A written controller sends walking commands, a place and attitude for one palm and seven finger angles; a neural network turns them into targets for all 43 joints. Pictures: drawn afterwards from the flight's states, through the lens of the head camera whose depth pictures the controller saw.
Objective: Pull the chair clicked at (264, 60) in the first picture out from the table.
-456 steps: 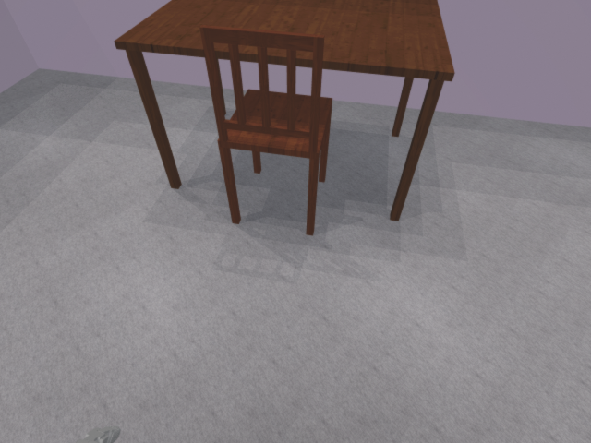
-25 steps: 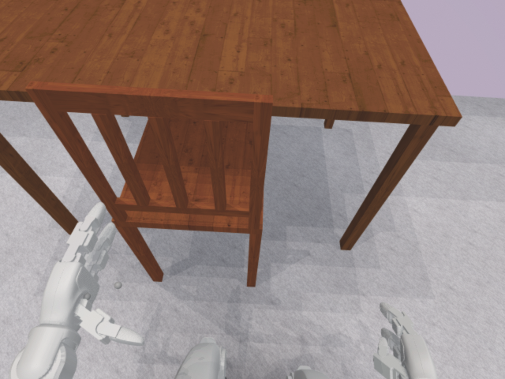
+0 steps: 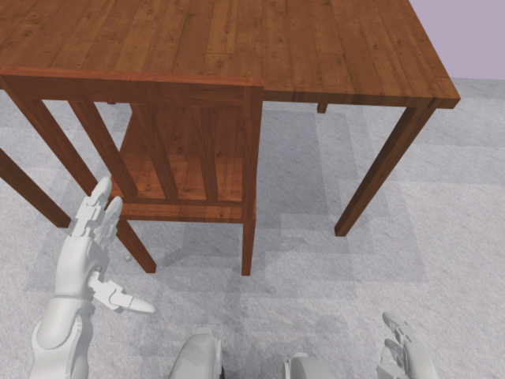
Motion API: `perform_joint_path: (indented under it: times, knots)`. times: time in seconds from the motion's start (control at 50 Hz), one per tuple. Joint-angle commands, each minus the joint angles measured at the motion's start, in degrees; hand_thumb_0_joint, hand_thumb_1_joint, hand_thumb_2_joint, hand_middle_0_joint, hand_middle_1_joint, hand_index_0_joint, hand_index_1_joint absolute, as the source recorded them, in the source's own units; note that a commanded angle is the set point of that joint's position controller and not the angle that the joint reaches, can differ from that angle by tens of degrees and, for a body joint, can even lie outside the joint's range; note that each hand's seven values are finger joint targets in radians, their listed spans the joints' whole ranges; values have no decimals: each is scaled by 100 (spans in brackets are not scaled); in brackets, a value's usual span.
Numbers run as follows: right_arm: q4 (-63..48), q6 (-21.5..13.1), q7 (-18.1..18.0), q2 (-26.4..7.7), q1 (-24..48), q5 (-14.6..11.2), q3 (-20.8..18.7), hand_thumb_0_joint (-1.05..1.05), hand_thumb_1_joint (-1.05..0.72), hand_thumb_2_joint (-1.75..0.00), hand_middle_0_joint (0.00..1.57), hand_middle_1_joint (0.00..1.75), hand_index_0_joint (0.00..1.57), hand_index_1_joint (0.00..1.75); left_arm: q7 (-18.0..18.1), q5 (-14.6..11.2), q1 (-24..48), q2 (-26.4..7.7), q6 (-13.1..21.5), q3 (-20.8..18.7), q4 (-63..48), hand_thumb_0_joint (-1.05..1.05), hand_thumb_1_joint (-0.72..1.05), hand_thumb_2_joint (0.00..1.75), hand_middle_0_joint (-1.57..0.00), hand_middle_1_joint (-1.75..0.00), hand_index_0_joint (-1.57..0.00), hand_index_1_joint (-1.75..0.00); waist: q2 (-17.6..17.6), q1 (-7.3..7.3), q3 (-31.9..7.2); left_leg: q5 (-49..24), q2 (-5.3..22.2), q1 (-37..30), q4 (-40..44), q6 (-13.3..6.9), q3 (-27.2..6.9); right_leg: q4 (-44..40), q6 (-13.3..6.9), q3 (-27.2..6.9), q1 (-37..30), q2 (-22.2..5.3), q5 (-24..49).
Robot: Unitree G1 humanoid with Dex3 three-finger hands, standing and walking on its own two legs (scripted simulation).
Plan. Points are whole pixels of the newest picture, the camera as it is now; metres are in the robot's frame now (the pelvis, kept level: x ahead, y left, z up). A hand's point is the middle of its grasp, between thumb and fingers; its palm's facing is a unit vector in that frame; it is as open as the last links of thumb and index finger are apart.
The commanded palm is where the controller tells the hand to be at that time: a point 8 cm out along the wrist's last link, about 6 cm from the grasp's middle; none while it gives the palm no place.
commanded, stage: aim the fingers beside a spindle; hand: left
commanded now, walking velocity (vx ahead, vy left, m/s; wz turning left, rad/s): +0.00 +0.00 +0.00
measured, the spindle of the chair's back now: (159, 157) +0.49 +0.20 +0.01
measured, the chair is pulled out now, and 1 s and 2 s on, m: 0.00 0.00 0.00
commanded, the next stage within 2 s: none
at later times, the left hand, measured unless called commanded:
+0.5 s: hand (151, 244) +0.31 +0.17 +0.01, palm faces -0.01 -1.00 -0.01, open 16.9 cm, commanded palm +0.30 +0.23 +0.02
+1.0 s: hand (153, 232) +0.34 +0.18 +0.01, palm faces +0.06 -1.00 -0.04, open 16.9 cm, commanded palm +0.31 +0.22 +0.01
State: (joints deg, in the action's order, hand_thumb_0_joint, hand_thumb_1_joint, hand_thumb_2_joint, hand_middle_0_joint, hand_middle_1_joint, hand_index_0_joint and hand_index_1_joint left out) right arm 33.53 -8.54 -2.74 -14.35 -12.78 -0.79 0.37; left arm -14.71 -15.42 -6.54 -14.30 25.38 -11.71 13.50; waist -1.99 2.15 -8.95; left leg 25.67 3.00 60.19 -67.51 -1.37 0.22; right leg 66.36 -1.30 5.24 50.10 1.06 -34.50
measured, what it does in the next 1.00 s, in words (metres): stands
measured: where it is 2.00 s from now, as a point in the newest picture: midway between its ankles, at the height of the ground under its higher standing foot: outside the picture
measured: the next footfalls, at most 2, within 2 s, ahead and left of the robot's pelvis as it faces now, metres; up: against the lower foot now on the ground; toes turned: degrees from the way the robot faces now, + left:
none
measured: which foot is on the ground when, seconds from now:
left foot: down 0.00-1.00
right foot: down 0.00-1.00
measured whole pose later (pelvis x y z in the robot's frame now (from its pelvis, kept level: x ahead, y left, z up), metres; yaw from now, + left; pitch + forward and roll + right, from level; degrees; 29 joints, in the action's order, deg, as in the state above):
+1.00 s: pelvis -0.01 +0.00 -0.02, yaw -1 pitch +22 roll -3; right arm 32.9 -1.2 -0.9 -13.6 -12.5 0.0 0.3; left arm -6.2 -10.8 5.9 -13.2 26.8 -10.9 23.3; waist -1.8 2.9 -9.9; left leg 27.0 3.6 67.2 -72.4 -1.5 1.2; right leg 72.5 -1.4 4.1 57.9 1.2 -36.2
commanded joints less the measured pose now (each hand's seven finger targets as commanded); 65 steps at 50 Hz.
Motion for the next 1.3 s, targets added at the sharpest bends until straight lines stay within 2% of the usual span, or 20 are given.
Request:
perform_joint_path:
  times: [0.0, 0.16, 0.22, 0.26, 0.28, 0.3, 0.44, 0.56, 0.6, 0.64, 0.7, 0.86, 0.88, 0.98, 1.0, 1.06, 1.12, 1.16, 1.26, 1.28]
  knots:
    - [-783, -178, 12, -816, 74, 4, -340, 0, -90, -90, 20, 30, 20, 30, 104, -26, 570, -825, 261, -377, -904, 0, -50, 30, -6, -8, -6, -8, -163, -34, -1648, -1178, -106, -2007, 801, -37, -294, -1003, 34, -272, -50, 49, 1549]
    - [-779, -55, 29, -832, 48, 39, -338, 0, -90, -90, 20, 30, 20, 30, 341, 84, 1195, -784, 345, -263, -900, 0, -50, 30, -6, -8, -6, -8, -102, 44, -1712, -1163, -76, -1987, 688, -36, -359, -870, 13, -236, 216, 67, 1448]
    - [-736, -36, 41, -813, 49, 58, -338, 0, -90, -90, 20, 30, 20, 30, 416, 188, 1599, -625, 442, -25, -922, 0, -50, 30, -6, -8, -6, -8, -231, 109, -1794, -1047, -64, -2101, 655, -13, -412, -792, 9, -214, 458, 57, 1268]
    - [-707, -5, 43, -842, 16, 64, -345, 0, -90, -90, 20, 30, 20, 30, 458, 220, 1510, -704, 442, -109, -761, 0, -50, 30, -6, -8, -6, -8, -173, 78, -1804, -1106, -51, -2102, 656, -9, -445, -761, -7, -195, 480, 76, 1289]
    - [-743, 13, 60, -829, 40, 69, -344, 0, -90, -90, 20, 30, 20, 30, 459, 227, 1494, -604, 437, -9, -828, 0, -50, 30, -6, -8, -6, -8, -313, 34, -1954, -1190, -67, -2183, 645, 0, -426, -737, -11, -206, 451, 54, 1361]
    - [-755, 39, 71, -817, 30, 69, -341, 0, -90, -90, 20, 30, 20, 30, 461, 241, 1449, -479, 389, 119, -733, 0, -50, 30, -6, -8, -6, -8, -204, 73, -1903, -1214, -66, -2162, 642, 0, -423, -746, -4, -197, 434, 49, 1407]
    - [-787, 234, 119, -809, 31, 68, -354, 0, -90, -90, 20, 30, 20, 30, 629, 299, 1479, -564, 310, -33, -528, 0, -50, 30, -6, -8, -6, -8, 5, 19, -1865, -1236, -77, -1942, 563, 6, -395, -669, -3, -201, 421, 63, 1510]
    - [-717, 286, 116, -795, 26, 111, -344, 0, -90, -90, 20, 30, 20, 30, 717, 346, 2109, -655, 583, -90, -556, 0, -50, 30, -6, -8, -6, -8, -143, 73, -2024, -1156, -89, -1834, 372, -6, -374, -568, -17, -270, 554, 80, 1423]
    - [-684, 292, 117, -796, 45, 107, -343, 0, -90, -90, 20, 30, 20, 30, 669, 381, 2340, -459, 612, 176, -458, 0, -50, 30, -6, -8, -6, -8, -250, 169, -1978, -1079, -80, -1903, 347, 5, -391, -557, -10, -257, 750, 69, 1336]
    - [-653, 285, 119, -815, 7, 101, -350, 0, -90, -90, 20, 30, 20, 30, 630, 397, 2407, -392, 599, 288, -430, 0, -50, 30, -6, -8, -6, -8, -381, 149, -2071, -1082, -67, -2038, 363, 28, -445, -527, -32, -231, 834, 67, 1280]
    - [-640, 337, 126, -836, -27, 93, -361, 0, -90, -90, 20, 30, 20, 30, 612, 425, 2390, -286, 441, 398, -104, 0, -50, 30, -6, -8, -6, -8, -195, 186, -2081, -1049, -67, -1929, 323, 16, -459, -506, -20, -215, 883, 61, 1277]
    - [-752, 511, 145, -807, -9, 105, -352, 0, -90, -90, 20, 30, 20, 30, 926, 436, 2380, -1055, 512, -510, -235, 0, -50, 30, -6, -8, -6, -8, -113, -84, -2368, -1289, -107, -1725, 282, 6, -330, -428, -22, -314, 436, 87, 1610]
    - [-783, 525, 157, -765, 15, 111, -342, 0, -90, -90, 20, 30, 20, 30, 948, 420, 2304, -974, 555, -466, -360, 0, -50, 30, -6, -8, -6, -8, -218, -107, -2472, -1365, -117, -1816, 297, 4, -300, -445, -12, -341, 360, 79, 1703]
    - [-683, 522, 134, -788, -16, 74, -337, 0, -90, -90, 20, 30, 20, 30, 754, 401, 2321, -695, 595, -86, -150, 0, -50, 30, -6, -8, -6, -8, -106, 125, -2157, -1123, -97, -1600, 253, -24, -259, -553, 19, -379, 449, 95, 1582]
    - [-665, 517, 131, -786, -26, 63, -332, 0, -90, -90, 20, 30, 20, 30, 665, 388, 2351, -423, 552, 213, -14, 0, -50, 30, -6, -8, -6, -8, -66, 226, -2017, -1056, -99, -1597, 255, -32, -269, -591, 27, -364, 534, 87, 1537]
    - [-627, 482, 109, -825, -66, 21, -351, 0, -90, -90, 20, 30, 20, 30, 454, 304, 2322, -133, 422, 528, 269, 0, -50, 30, -6, -8, -6, -8, 124, 319, -1754, -858, -107, -1446, 242, -60, -313, -685, 25, -353, 634, 72, 1375]
    - [-629, 474, 93, -848, -50, 16, -388, 0, -90, -90, 20, 30, 20, 30, 459, 264, 2362, -306, 423, 352, 126, 0, -50, 30, -6, -8, -6, -8, 109, 214, -1955, -927, -118, -1480, 211, -56, -311, -635, 26, -367, 591, 39, 1439]
    - [-641, 476, 84, -861, -39, 50, -394, 0, -90, -90, 20, 30, 20, 30, 618, 287, 2310, -786, 532, -139, -128, 0, -50, 30, -6, -8, -6, -8, -39, 54, -2136, -1124, -111, -1601, 221, -42, -310, -550, 2, -358, 518, 55, 1556]
    - [-669, 527, 112, -740, 9, 131, -348, 0, -90, -90, 20, 30, 20, 30, 1005, 410, 2276, -1421, 839, -858, -582, 0, -50, 30, -6, -8, -6, -8, -318, -135, -2501, -1551, -127, -1701, 187, -20, -237, -409, -4, -434, 150, 82, 1980]
    - [-685, 544, 127, -694, 37, 129, -330, 0, -90, -90, 20, 30, 20, 30, 997, 403, 2184, -1276, 847, -767, -553, 0, -50, 30, -6, -8, -6, -8, -388, -108, -2464, -1598, -136, -1715, 199, -21, -202, -425, 4, -449, 102, 76, 2091]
